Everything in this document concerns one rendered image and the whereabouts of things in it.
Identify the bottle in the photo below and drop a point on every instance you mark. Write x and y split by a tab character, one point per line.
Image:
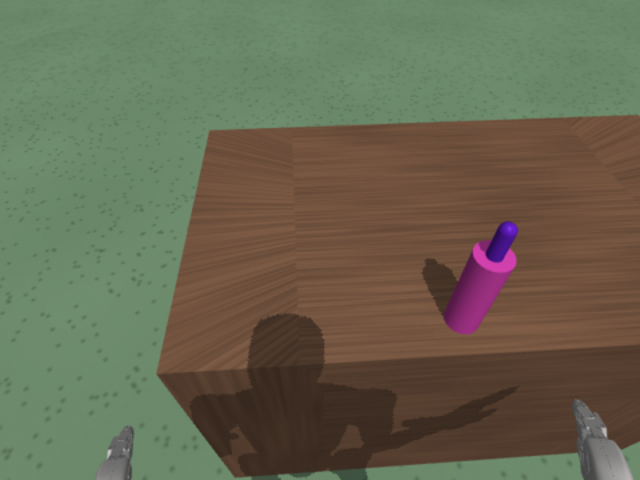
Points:
487	269

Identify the left robot hand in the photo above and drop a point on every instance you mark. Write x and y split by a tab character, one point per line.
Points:
118	466

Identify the right robot hand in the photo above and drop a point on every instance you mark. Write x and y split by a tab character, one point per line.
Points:
600	458

